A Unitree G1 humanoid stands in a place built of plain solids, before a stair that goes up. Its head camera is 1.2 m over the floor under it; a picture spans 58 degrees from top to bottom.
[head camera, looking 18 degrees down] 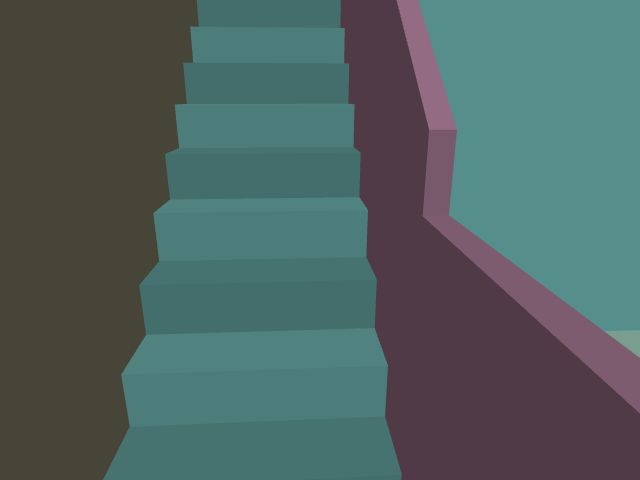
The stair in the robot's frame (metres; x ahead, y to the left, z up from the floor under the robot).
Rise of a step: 0.20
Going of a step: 0.24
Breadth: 0.83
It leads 3 degrees to the left of straight ahead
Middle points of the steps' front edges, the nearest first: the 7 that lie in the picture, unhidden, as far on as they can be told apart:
1.16 0.20 0.39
1.40 0.21 0.59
1.64 0.22 0.79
1.87 0.24 0.98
2.11 0.25 1.18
2.34 0.27 1.38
2.58 0.28 1.57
